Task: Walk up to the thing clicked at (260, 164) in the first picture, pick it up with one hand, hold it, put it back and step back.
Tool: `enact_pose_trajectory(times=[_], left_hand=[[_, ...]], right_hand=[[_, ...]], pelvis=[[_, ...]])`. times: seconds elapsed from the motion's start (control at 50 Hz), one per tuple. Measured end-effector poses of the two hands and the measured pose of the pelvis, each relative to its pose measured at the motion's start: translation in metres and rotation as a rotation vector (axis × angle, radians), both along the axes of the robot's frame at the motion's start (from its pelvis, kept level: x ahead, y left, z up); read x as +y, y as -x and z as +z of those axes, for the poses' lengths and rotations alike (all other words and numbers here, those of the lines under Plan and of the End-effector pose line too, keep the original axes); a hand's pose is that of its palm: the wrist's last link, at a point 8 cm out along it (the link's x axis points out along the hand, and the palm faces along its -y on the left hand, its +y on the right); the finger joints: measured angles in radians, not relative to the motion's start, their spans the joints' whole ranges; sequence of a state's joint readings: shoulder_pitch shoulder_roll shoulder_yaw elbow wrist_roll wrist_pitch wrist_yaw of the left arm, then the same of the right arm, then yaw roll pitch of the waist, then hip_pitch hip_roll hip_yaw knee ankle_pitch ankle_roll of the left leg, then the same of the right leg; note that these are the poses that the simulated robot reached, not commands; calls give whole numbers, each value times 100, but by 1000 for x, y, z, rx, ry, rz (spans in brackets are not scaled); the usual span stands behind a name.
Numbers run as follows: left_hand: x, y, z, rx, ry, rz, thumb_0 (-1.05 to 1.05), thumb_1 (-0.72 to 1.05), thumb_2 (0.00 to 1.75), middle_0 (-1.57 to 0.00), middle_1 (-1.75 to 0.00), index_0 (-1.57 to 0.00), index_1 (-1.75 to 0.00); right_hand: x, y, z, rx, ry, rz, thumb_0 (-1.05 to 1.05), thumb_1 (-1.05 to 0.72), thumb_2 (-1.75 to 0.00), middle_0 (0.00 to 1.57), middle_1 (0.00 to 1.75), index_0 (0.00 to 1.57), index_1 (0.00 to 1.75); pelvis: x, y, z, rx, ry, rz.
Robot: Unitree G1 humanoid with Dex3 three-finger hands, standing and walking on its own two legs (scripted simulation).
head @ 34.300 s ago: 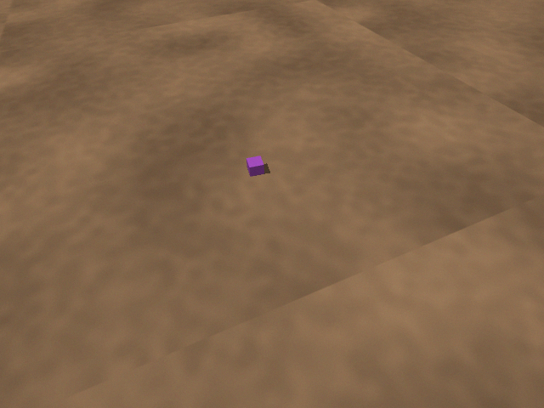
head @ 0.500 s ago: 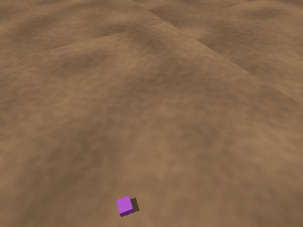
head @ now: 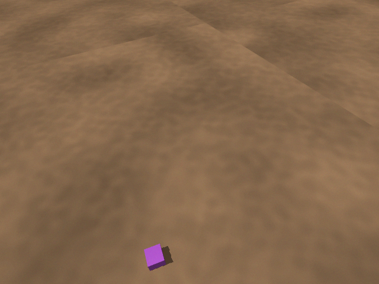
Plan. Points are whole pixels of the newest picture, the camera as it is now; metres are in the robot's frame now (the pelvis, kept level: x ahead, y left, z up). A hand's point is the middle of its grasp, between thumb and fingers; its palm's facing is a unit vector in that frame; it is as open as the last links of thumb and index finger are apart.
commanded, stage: stand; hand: left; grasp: from above
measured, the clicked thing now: (154, 257) +0.43 +0.23 -0.75
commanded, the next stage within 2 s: step back in 0.58 s
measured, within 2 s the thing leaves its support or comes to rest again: neither
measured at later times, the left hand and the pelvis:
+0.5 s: hand out of the picture +0.08 +0.25 -0.16, palm faces +0.00 -0.94 -0.33, open 7.4 cm; pelvis +0.01 +0.00 +0.00, yaw +0 degrees
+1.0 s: hand out of the picture +0.03 +0.25 -0.17, palm faces -0.05 -0.90 -0.43, open 7.4 cm; pelvis -0.07 -0.02 -0.03, yaw -1 degrees
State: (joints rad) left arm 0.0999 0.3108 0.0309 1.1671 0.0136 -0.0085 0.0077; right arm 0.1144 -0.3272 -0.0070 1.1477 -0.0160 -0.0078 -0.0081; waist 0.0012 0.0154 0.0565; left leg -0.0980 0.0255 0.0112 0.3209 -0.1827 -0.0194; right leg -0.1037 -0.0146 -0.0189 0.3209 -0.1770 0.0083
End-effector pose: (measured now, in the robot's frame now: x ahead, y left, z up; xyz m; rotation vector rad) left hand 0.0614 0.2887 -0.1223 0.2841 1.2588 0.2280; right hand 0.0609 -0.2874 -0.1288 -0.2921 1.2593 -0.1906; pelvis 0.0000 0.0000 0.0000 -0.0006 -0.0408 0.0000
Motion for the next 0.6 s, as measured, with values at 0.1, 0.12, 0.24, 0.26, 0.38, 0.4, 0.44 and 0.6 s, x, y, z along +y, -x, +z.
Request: enact_pose_trajectory(times=[0.1,0.12,0.24,0.26,0.38,0.4,0.44,0.6], left_hand=[[0,-4,0,-4,1,-4,1,91,90,-20,-30,-20,-30],[0,-5,0,-6,1,-5,1,91,90,-20,-30,-20,-30],[-1,-10,1,-19,2,-12,1,91,90,-20,-29,-20,-30],[-1,-11,1,-20,3,-13,1,91,90,-20,-29,-20,-30],[0,-14,1,-25,3,-18,1,91,90,-20,-29,-21,-30],[0,-15,1,-26,2,-19,1,91,90,-20,-29,-21,-30],[1,-15,1,-26,1,-20,1,91,90,-20,-29,-21,-30],[3,-15,1,-23,2,-19,1,91,90,-20,-29,-21,-30]], right_hand=[[-1,-3,1,-1,2,0,1,-90,-90,20,30,20,30],[-1,-3,1,-2,2,0,1,-90,-90,20,30,20,30],[-2,-7,2,-13,4,1,1,-90,-90,20,30,20,30],[-2,-8,2,-14,5,1,1,-90,-90,20,30,20,30],[-2,-9,3,-16,5,1,1,-90,-90,20,30,20,30],[-2,-9,3,-16,5,0,1,-90,-90,20,30,20,30],[-2,-9,4,-16,6,0,1,-90,-90,20,30,20,30],[-3,-7,4,-9,8,-5,1,-90,-90,20,30,20,30]], pelvis=[[0,-2,0,1,0,0],[0,-2,0,1,0,-1],[0,-4,0,1,1,-3],[0,-4,0,1,1,-2],[0,-5,0,2,1,-3],[0,-5,0,2,1,-3],[0,-5,0,3,1,-3],[1,-5,0,8,2,-4]])
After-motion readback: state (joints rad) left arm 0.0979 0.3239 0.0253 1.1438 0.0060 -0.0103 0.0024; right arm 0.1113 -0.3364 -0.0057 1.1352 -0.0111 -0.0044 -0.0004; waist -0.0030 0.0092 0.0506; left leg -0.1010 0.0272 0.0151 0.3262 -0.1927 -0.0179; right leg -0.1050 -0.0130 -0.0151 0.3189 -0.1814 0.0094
